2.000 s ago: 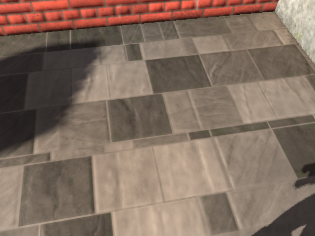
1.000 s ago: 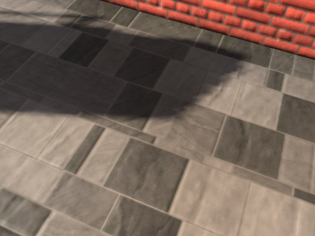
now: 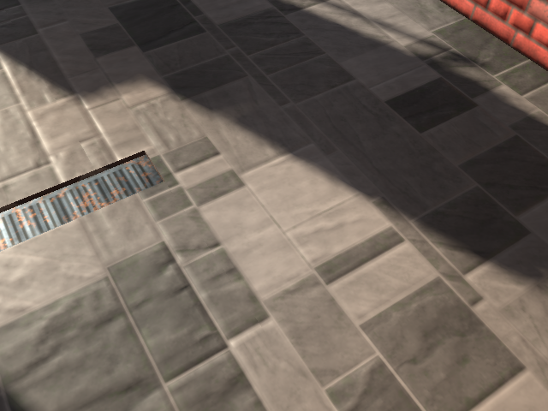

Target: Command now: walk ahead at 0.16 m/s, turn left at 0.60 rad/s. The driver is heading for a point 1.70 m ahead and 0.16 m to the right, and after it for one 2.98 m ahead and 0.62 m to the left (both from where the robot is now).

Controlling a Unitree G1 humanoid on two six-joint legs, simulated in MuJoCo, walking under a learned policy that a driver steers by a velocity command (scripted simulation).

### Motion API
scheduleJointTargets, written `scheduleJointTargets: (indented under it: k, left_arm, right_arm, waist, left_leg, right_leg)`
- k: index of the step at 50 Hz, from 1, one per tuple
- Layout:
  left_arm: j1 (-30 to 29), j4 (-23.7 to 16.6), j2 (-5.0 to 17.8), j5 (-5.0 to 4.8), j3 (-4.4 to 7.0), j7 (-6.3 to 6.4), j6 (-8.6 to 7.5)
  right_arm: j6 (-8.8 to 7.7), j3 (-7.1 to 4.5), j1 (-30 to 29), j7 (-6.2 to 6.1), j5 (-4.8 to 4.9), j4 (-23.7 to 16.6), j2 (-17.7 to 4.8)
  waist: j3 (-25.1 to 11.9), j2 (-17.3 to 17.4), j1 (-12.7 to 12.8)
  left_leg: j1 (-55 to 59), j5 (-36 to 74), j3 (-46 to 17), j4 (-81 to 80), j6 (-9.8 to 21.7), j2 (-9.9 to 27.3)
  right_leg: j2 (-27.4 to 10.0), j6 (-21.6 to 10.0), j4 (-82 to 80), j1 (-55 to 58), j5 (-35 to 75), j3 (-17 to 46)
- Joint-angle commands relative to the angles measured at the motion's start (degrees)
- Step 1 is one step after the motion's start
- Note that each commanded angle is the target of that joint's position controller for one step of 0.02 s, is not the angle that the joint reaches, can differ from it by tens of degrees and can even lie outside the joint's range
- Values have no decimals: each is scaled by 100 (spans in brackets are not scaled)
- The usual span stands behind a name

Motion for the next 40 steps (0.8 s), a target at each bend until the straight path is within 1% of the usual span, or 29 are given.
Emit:
scheduleJointTargets:
  k: [1, 2, 3, 4, 5, 6, 7, 8, 9, 10, 12, 16, 17, 19, 21, 22, 23, 24, 25, 26, 27, 28, 29, 30, 31, 33, 34, 36, 40]
  left_arm:
    - [288, -321, 506, -55, 192, -33, -201]
    - [648, -263, 721, 1, 254, 2, -230]
    - [1072, -210, 1118, 132, 305, 30, -236]
    - [1061, -153, 1347, 280, 369, -44, -315]
    - [691, -257, 1024, 202, 278, -15, -366]
    - [499, -295, 784, 105, 210, 46, -372]
    - [461, -326, 701, 60, 173, 95, -355]
    - [626, -268, 646, 53, 138, 123, -360]
    - [820, -209, 623, 90, 113, 132, -389]
    - [986, -147, 607, 116, 104, 120, -419]
    - [1194, -56, 617, 118, 99, 85, -447]
    - [1275, 82, 861, 13, 136, 35, -410]
    - [1337, 129, 927, -16, 147, 21, -397]
    - [1539, 243, 1038, -81, 169, -9, -371]
    - [1589, 337, 1123, -142, 186, -25, -325]
    - [1498, 359, 1160, -158, 182, -20, -298]
    - [1493, 388, 1066, -157, 141, -13, -285]
    - [1557, 373, 847, -96, 46, 1, -308]
    - [1658, 63, 273, 74, -156, 1, -371]
    - [1690, -2, 271, -1, -184, 17, -497]
    - [1418, -45, 794, -164, -28, -23, -548]
    - [1092, -116, 809, -210, -33, -58, -575]
    - [947, -102, 711, -114, -45, -51, -582]
    - [966, -72, 686, -36, -21, -57, -546]
    - [1084, -7, 604, -26, -33, -88, -493]
    - [1185, 71, 435, 0, -68, -106, -397]
    - [1067, 35, 417, 24, -73, -95, -362]
    - [643, -107, 361, 71, -100, -77, -357]
    - [-276, -336, 158, 27, -209, -185, -469]
  right_arm:
    - [-59, -229, -267, -22, 63, -386, -859]
    - [-89, -147, -168, -35, 38, -386, -593]
    - [-123, -55, -68, -39, 30, -464, -240]
    - [-226, -161, -295, -42, 36, -694, -628]
    - [-260, -255, -275, -34, 12, -615, -932]
    - [-258, -297, -112, -12, -6, -461, -975]
    - [-254, -301, -16, -3, -21, -379, -899]
    - [-287, -253, -99, 38, -22, -385, -733]
    - [-336, -203, -172, 70, -11, -391, -557]
    - [-382, -154, -216, 90, 7, -395, -406]
    - [-450, -94, -358, 113, 20, -421, -273]
    - [-557, 36, -817, 224, -22, -522, -69]
    - [-581, 63, -913, 260, -10, -533, -32]
    - [-609, 65, -1020, 321, 34, -559, -91]
    - [-629, 13, -899, 352, 70, -562, -250]
    - [-634, -51, -561, 345, 67, -478, -357]
    - [-623, -175, 110, 313, 54, -258, -559]
    - [-593, -314, 963, 250, 44, -31, -829]
    - [-544, -411, 1774, 155, -98, 55, -1357]
    - [-580, -364, 1815, 181, -62, 54, -1361]
    - [-631, -226, 1427, 215, -46, 69, -937]
    - [-651, -158, 1151, 225, -39, 69, -722]
    - [-665, -116, 849, 238, -62, 79, -598]
    - [-696, -70, 627, 251, -105, 66, -455]
    - [-717, -54, 482, 249, -131, 61, -389]
    - [-801, -70, 432, 230, -97, 156, -414]
    - [-834, -80, 451, 223, -87, 219, -448]
    - [-851, -91, 574, 190, -83, 357, -497]
    - [-794, -121, 904, 114, -44, 586, -674]
  waist:
    - [-514, 815, 329]
    - [-660, 385, 428]
    - [-739, -792, 424]
    - [-152, -1252, 377]
    - [175, -1016, 250]
    - [266, -964, 185]
    - [171, -900, 186]
    - [221, -818, 304]
    - [221, -717, 376]
    - [216, -673, 427]
    - [239, -674, 515]
    - [310, -705, 609]
    - [337, -708, 642]
    - [367, -756, 674]
    - [328, -842, 492]
    - [151, -837, 204]
    - [-287, -660, -174]
    - [-929, -466, -586]
    - [-1802, 828, -719]
    - [-2236, 1571, -572]
    - [-1475, 1096, -542]
    - [-881, 908, -419]
    - [-532, 515, -254]
    - [-344, 557, -78]
    - [-284, 602, 63]
    - [-218, 505, 206]
    - [-108, 429, 221]
    - [84, 306, 134]
    - [280, 282, -199]
  left_leg:
    - [-119, -1643, -1776, -802, 766, 1015]
    - [-864, -2278, -1411, -89, 453, 709]
    - [-1930, -2422, -129, 1552, 57, -70]
    - [-2700, -2081, 62, 2463, -50, 143]
    - [-2873, -1573, 121, 2954, -149, 491]
    - [-2921, -1192, 237, 3147, -261, 559]
    - [-2954, -908, 353, 3326, -359, 614]
    - [-3001, -589, 408, 3461, -425, 678]
    - [-2942, -319, 473, 3503, -442, 697]
    - [-2935, -124, 523, 3413, -458, 701]
    - [-2936, 137, 599, 2952, -498, 731]
    - [-2229, 557, 1130, 1479, -529, 924]
    - [-1933, 548, 1256, 1166, -505, 904]
    - [-1495, 410, 1398, 736, -380, 841]
    - [-1085, 259, 1434, 343, -146, 753]
    - [-516, 354, 1520, 64, 0, 628]
    - [497, 512, 1617, -210, 181, 467]
    - [1853, 522, 1410, -132, 348, 629]
    - [3713, -302, -923, -327, 957, 2183]
    - [3825, -1105, -3121, -1302, 1520, 2884]
    - [3297, -1376, -2525, -1421, 1363, 2750]
    - [2645, -1080, -1680, -1445, 1222, 2498]
    - [2029, -638, -1156, -1587, 1130, 2217]
    - [1576, -85, -789, -1738, 1085, 2027]
    - [1262, 270, -532, -1909, 1082, 1898]
    - [979, 937, -140, -2119, 1168, 1846]
    - [912, 1179, 35, -2202, 1188, 1818]
    - [924, 1508, 314, -2279, 1168, 1750]
    - [899, 1447, 776, -2373, 953, 1574]
  right_leg:
    - [-19, -284, -1371, 983, 572, -170]
    - [-702, -556, -1609, 1901, 384, 384]
    - [-1830, -1120, -2127, 2467, -1039, 1931]
    - [-2550, -1725, -2614, 1785, -1884, 3301]
    - [-2420, -1703, -2660, 1595, -2094, 2923]
    - [-2075, -1459, -2663, 1634, -1836, 2347]
    - [-1858, -1267, -2634, 1786, -1491, 1903]
    - [-1765, -1250, -2689, 1774, -1026, 1575]
    - [-1674, -1252, -2750, 1714, -651, 1277]
    - [-1616, -1286, -2799, 1726, -378, 1046]
    - [-1582, -1375, -2881, 1812, 61, 723]
    - [-1527, -1386, -2936, 1591, 920, 126]
    - [-1525, -1374, -2911, 1468, 1081, 7]
    - [-1665, -1375, -2852, 1442, 1248, -25]
    - [-1865, -1321, -2677, 1592, 1731, 20]
    - [-1850, -1224, -2302, 1591, 2580, -104]
    - [-1635, -1071, -1435, 1469, 3604, -421]
    - [-1348, -849, -204, 897, 3656, -741]
    - [-749, -426, 2013, -967, 1494, -1010]
    - [-144, -349, 3240, -1935, -1185, -205]
    - [-516, -398, 3705, -2492, -918, 60]
    - [-773, -502, 3609, -2569, -446, -90]
    - [-949, -505, 3310, -2433, 11, -157]
    - [-1087, -477, 3034, -2190, 349, -124]
    - [-1137, -434, 2945, -1919, 589, -121]
    - [-1126, -306, 2739, -1802, 837, -200]
    - [-1120, -237, 2529, -1907, 1025, -215]
    - [-1099, -132, 1851, -2134, 1533, -226]
    - [-824, -180, 213, -1739, 2686, -477]
Velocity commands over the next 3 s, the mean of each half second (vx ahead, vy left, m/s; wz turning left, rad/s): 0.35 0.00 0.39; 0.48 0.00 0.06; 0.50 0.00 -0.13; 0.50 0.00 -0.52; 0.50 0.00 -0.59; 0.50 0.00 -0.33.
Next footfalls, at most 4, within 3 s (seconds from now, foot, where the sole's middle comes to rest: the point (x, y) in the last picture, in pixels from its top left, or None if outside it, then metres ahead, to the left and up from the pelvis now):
0.04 right None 0.05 -0.13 -0.77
0.48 left None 0.25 0.19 -0.77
1.00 right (263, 346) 0.62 0.03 -0.77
1.52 left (162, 268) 0.85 0.31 -0.77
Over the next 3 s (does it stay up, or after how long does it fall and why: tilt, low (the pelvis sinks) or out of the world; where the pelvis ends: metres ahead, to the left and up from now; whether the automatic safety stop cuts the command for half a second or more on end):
stays up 1.44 -0.07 -0.01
